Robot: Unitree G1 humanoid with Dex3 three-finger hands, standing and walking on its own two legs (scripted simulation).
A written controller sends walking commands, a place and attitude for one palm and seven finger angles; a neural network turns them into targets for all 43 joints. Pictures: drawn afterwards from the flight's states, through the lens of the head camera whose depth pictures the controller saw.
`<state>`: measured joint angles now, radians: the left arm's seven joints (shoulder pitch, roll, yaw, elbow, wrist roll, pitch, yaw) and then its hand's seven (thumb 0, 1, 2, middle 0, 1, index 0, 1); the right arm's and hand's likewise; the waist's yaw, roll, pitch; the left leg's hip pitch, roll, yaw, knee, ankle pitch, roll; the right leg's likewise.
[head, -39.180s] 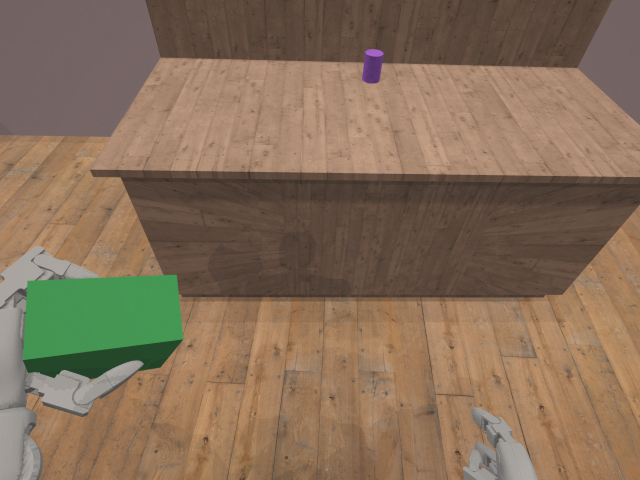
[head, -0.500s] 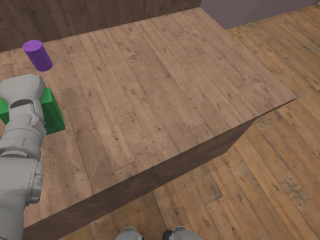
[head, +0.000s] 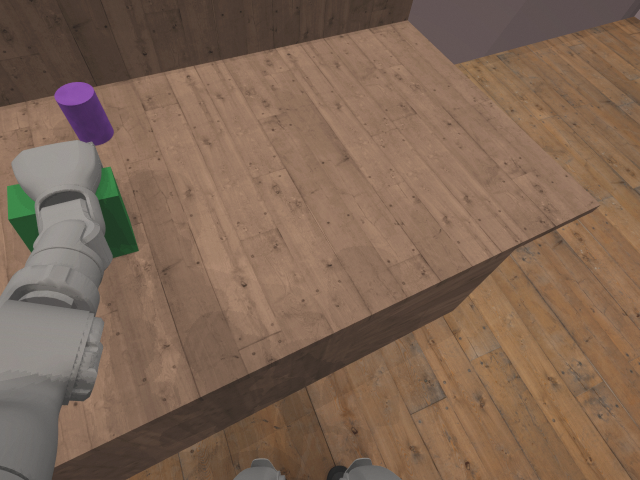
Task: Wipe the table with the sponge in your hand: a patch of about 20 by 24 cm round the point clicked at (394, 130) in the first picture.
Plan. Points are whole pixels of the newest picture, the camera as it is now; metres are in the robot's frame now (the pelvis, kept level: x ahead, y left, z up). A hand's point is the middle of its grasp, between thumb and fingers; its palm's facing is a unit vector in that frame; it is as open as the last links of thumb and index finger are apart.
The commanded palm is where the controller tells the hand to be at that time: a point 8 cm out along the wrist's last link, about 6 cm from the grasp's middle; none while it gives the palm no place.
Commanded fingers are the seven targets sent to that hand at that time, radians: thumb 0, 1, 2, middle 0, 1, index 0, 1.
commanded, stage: slide across to the middle lane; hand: left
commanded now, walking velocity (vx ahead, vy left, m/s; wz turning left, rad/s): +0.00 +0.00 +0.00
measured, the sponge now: (83, 230) +0.45 +0.32 -0.02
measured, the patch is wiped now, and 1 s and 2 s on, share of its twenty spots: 0.50 0.70 0.90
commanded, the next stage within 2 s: wipe back along the middle lane in 0.36 s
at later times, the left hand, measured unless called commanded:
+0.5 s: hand (133, 184) +0.50 +0.25 +0.03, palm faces -0.11 +0.01 -0.99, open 10.3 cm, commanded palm +0.48 +0.21 +0.06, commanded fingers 0.00 0.10 1.30 -1.20 -1.60 -1.20 -1.60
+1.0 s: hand (141, 207) +0.46 +0.23 +0.03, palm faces -0.07 +0.01 -1.00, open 10.3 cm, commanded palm +0.43 +0.20 +0.05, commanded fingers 0.00 0.10 1.30 -1.20 -1.60 -1.20 -1.60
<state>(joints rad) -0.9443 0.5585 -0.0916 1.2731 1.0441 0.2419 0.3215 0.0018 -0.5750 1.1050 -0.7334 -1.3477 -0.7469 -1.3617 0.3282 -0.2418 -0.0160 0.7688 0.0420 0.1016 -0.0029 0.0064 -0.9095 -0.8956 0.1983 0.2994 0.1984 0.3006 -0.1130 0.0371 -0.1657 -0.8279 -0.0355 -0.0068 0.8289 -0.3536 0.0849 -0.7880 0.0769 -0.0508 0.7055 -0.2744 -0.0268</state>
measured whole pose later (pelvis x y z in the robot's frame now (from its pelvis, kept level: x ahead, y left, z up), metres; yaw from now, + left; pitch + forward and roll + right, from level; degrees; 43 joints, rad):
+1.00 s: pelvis +0.02 -0.01 +0.02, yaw +0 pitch +16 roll -2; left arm -0.80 0.33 -0.16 1.16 0.99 0.36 0.43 -0.01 -0.49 1.05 -0.66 -1.39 -0.67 -1.41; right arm 0.21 -0.24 -0.03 0.76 0.05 0.16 0.02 0.01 -0.91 -0.90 0.20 0.30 0.20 0.30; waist -0.07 0.03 -0.17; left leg -0.64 -0.03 0.01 0.69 -0.33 0.07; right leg -0.62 0.08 -0.02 0.60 -0.26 -0.04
